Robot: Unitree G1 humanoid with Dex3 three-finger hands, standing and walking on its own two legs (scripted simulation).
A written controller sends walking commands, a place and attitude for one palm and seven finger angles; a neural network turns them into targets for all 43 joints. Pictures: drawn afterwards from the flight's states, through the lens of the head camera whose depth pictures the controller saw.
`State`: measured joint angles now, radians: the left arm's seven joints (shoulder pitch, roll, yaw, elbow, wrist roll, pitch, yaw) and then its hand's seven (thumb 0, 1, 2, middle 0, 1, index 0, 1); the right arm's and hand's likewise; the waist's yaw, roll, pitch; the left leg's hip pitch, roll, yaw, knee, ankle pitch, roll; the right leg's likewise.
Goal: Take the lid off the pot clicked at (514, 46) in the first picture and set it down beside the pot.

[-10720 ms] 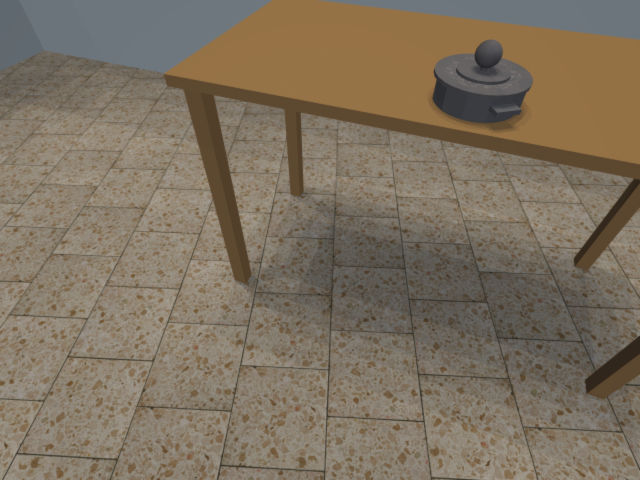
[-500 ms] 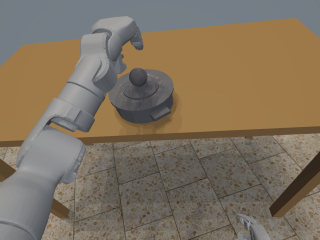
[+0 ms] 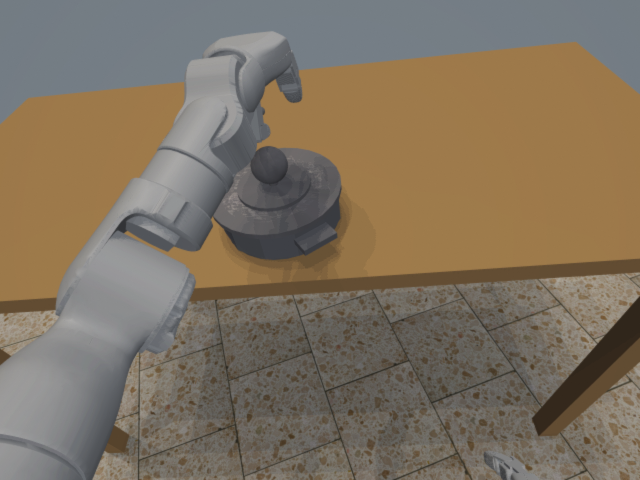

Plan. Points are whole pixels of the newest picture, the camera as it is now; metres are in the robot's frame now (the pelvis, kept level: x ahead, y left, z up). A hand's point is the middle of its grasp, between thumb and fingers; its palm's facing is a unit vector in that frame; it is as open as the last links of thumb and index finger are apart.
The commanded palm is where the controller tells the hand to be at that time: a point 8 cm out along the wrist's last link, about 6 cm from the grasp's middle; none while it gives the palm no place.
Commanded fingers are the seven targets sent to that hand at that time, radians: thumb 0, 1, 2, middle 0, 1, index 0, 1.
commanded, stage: move the open hand above the knob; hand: left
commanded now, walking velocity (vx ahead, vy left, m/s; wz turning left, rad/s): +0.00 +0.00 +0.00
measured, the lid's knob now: (269, 165) +0.48 +0.08 +0.17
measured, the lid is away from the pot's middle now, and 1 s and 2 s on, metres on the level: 0.00 0.00 0.01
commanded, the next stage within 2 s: lower the open fingers around the knob in 0.48 s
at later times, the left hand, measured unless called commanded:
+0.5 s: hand (252, 120) +0.44 +0.07 +0.26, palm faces -0.14 -0.02 -0.99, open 10.1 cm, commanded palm +0.41 +0.08 +0.31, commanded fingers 0.00 -0.43 1.74 -0.87 -0.08 -0.87 -0.08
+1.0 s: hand (256, 136) +0.45 +0.07 +0.23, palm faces -0.23 -0.06 -0.97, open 10.1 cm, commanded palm +0.42 +0.08 +0.28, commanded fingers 0.00 -0.43 1.74 -0.87 -0.08 -0.87 -0.08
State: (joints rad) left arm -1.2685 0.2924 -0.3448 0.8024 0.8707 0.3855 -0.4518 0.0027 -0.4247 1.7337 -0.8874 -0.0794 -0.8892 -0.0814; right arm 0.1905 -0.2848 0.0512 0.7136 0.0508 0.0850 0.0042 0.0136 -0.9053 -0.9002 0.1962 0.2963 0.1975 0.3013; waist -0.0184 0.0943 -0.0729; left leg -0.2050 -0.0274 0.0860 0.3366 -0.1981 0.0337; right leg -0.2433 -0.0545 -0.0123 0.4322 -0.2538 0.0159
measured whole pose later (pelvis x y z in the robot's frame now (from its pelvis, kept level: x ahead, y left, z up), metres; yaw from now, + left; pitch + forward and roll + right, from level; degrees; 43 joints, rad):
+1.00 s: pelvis -0.01 +0.00 +0.00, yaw +0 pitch +3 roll +2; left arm -1.27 0.27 -0.36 0.93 0.87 0.39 -0.45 0.00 -0.42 1.73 -0.89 -0.08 -0.89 -0.08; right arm 0.19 -0.28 0.06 0.71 0.05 0.07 -0.02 0.01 -0.90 -0.90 0.20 0.30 0.20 0.30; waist -0.03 0.07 -0.07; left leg -0.20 -0.03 0.09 0.32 -0.17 0.03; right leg -0.25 -0.05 0.00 0.43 -0.23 0.01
